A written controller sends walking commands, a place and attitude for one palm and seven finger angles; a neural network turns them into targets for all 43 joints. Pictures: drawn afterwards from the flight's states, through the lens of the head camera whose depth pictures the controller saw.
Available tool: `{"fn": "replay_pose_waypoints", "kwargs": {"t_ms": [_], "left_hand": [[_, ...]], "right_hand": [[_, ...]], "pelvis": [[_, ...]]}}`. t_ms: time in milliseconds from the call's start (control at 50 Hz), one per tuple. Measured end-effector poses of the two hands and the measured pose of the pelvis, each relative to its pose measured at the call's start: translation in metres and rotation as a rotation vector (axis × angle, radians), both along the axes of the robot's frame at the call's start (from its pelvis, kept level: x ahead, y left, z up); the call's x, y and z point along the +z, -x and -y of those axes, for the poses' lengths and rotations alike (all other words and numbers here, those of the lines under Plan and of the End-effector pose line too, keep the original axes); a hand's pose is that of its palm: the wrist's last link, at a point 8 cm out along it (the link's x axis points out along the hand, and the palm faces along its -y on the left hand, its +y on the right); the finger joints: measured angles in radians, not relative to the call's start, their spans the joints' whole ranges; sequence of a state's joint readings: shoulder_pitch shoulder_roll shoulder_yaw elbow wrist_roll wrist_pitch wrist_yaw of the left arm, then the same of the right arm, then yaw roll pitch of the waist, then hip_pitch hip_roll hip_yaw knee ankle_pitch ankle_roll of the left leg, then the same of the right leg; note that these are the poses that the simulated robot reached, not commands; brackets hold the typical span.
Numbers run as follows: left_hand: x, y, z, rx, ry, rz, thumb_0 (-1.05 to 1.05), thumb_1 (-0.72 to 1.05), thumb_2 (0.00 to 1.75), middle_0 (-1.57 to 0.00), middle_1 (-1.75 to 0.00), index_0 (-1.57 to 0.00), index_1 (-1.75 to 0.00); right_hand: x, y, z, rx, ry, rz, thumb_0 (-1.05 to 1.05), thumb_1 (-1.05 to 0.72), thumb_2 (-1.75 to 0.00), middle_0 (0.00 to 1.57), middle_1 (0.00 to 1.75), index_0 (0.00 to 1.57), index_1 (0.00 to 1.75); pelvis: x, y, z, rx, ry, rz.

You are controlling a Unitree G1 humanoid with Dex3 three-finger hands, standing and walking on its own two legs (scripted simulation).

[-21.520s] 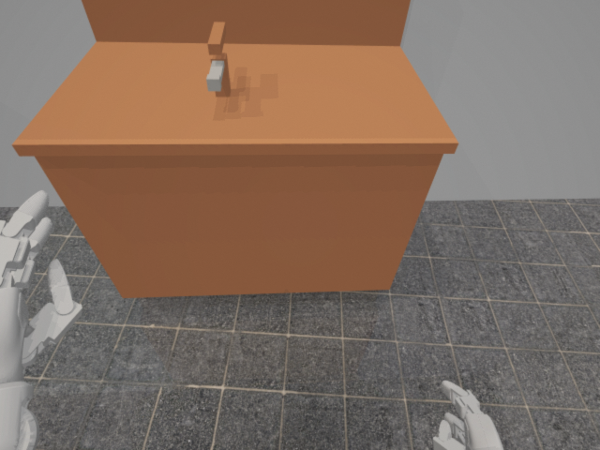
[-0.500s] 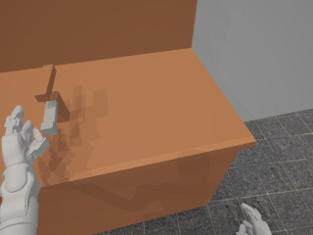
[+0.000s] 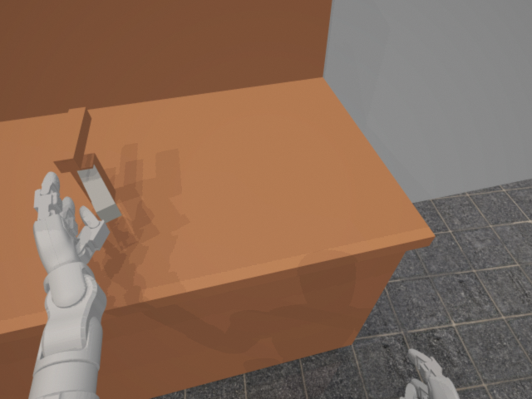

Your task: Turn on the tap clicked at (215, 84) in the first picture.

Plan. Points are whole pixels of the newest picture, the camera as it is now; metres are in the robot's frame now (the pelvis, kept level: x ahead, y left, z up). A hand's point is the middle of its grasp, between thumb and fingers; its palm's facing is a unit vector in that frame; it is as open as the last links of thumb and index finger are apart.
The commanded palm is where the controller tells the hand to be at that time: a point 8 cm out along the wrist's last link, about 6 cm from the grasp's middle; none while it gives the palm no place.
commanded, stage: push the lever round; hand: left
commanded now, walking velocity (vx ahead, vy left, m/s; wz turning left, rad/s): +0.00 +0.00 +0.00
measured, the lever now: (106, 208) +0.35 +0.27 +0.10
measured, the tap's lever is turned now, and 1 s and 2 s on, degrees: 23 43 65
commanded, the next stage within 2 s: none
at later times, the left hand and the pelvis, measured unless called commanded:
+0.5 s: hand (121, 221) +0.34 +0.24 +0.10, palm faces +0.66 -0.75 -0.06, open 7.8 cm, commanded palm +0.29 +0.27 +0.10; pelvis +0.01 +0.00 +0.00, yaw +0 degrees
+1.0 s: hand (140, 211) +0.36 +0.22 +0.10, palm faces +0.73 -0.68 -0.05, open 7.8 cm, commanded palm +0.31 +0.24 +0.10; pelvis +0.00 +0.00 +0.00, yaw +0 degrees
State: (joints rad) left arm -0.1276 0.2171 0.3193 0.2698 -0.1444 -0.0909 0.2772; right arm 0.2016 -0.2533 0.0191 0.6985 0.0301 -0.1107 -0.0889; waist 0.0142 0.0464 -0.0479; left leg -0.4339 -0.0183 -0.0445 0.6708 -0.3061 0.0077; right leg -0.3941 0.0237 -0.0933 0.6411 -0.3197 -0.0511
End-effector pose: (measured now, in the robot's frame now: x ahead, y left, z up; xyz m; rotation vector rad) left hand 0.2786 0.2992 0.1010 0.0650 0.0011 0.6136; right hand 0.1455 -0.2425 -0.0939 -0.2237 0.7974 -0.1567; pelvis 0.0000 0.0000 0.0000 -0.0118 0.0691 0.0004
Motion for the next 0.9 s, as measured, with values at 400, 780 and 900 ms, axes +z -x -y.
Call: {"fn": "replay_pose_waypoints", "kwargs": {"t_ms": [400,780,900], "left_hand": [[0.001,-0.004,0.024,0.095,0.011,-0.012,0.01,0.91,0.91,-0.16,-0.15,-0.15,-0.15],[0.001,-0.019,0.041,0.175,0.030,-0.033,0.01,0.90,0.91,-0.16,-0.15,-0.15,-0.15],[0.001,-0.021,0.051,0.193,0.036,-0.028,0.01,0.91,0.91,-0.16,-0.15,-0.15,-0.14]], "right_hand": [[0.006,-0.023,-0.010,0.024,-0.008,-0.006,0.01,-0.90,-0.90,0.20,0.30,0.21,0.30],[0.001,-0.015,-0.010,0.014,-0.011,-0.062,0.01,-0.90,-0.90,0.20,0.30,0.21,0.30],[-0.002,-0.010,-0.009,0.012,-0.018,-0.080,0.01,-0.90,-0.90,0.20,0.30,0.20,0.30]], "pelvis": [[0.001,-0.006,-0.003,0.002,-0.001,0.013],[0.001,-0.003,-0.001,0.005,0.001,0.013],[0.002,-0.004,-0.001,0.004,0.001,0.011]]}}
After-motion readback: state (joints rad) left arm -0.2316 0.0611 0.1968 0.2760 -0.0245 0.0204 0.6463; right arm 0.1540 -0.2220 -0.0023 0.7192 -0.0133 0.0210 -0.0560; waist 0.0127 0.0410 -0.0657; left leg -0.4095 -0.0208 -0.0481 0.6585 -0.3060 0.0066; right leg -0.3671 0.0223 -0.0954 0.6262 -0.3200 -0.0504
